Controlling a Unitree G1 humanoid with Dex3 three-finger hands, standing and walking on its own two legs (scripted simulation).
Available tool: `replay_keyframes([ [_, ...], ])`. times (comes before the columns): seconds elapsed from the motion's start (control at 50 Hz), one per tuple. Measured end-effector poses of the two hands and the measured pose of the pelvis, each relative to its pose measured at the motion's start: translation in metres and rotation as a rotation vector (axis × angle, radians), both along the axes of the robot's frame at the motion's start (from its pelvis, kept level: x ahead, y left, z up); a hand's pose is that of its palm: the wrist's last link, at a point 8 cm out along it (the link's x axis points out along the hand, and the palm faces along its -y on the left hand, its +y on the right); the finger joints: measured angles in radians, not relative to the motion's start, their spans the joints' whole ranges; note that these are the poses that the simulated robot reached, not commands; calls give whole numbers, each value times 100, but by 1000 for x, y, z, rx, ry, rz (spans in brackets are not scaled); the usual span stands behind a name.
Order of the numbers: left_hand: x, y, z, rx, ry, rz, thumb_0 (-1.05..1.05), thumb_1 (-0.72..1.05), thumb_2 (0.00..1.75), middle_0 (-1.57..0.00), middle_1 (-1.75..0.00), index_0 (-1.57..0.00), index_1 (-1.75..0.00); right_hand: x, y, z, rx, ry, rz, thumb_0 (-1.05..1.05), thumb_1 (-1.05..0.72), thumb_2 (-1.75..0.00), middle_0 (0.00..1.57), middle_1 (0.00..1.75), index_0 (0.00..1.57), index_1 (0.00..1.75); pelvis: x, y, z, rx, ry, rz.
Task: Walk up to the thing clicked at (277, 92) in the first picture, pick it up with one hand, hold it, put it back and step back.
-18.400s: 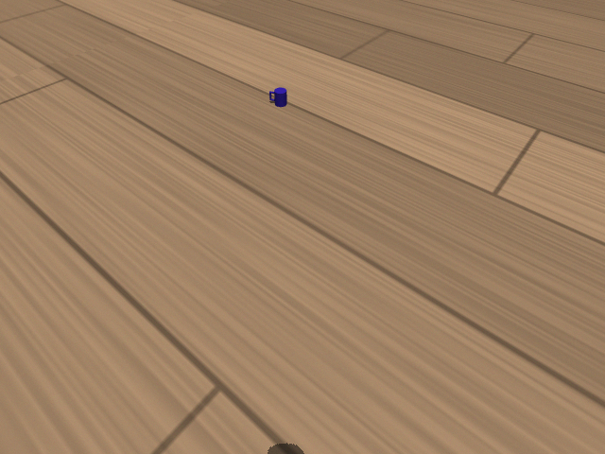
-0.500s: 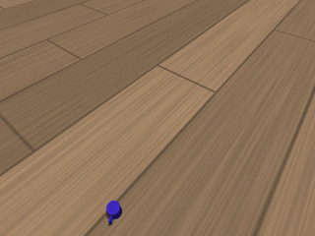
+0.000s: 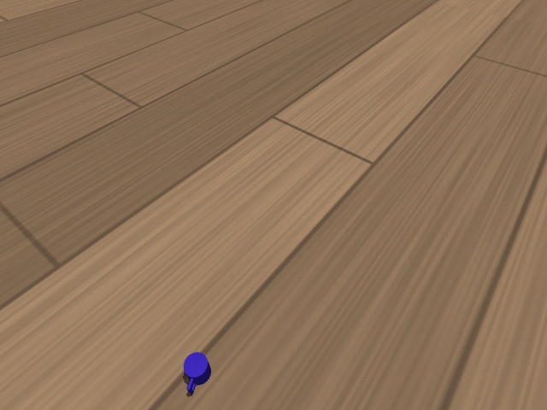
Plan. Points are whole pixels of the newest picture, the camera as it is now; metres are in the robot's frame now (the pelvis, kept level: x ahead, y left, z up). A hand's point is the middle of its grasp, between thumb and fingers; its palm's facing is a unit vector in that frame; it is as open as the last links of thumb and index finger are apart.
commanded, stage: stand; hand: left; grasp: from above
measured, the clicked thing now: (195, 374) +0.38 +0.25 -0.74
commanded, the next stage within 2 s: rise first in 0.32 s
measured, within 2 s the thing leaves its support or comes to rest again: neither
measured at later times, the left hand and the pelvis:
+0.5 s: hand out of the picture +0.09 +0.25 -0.16, palm faces +0.02 -0.94 -0.34, open 7.5 cm; pelvis +0.00 +0.00 +0.00, yaw +1 degrees
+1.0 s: hand out of the picture +0.12 +0.26 -0.22, palm faces -0.12 -0.89 -0.44, open 13.6 cm; pelvis -0.02 +0.01 -0.07, yaw +1 degrees
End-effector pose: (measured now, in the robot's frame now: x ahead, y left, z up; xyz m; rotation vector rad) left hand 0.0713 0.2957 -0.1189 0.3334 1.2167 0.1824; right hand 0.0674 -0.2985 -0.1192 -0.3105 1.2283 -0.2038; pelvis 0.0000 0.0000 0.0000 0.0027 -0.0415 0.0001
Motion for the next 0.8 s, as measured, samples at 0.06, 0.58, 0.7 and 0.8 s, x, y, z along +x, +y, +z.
replay_keyframes([
  [0.06,-1,0,0,0,2,1,0,91,90,-20,-30,-21,-30,-1,0,0,0,0,0,1,-90,-90,21,29,21,30,-1,0,0,1,0,0],
  [0.58,45,-7,-8,-23,-107,33,1,71,92,-21,-46,-20,-48,8,20,-6,27,-101,18,1,-92,-91,20,29,20,30,-13,-2,-10,-6,96,27],
  [0.7,74,-1,-15,3,-134,-62,0,35,91,-17,-75,-18,-75,8,37,-14,62,-152,-4,1,-92,-91,20,29,21,30,-14,-2,-24,-8,168,18],
  [0.8,67,2,-24,47,-84,-85,0,-1,93,-12,-92,-14,-92,15,44,-20,80,-195,0,1,-91,-90,21,29,21,30,-12,3,-34,-14,197,18],
])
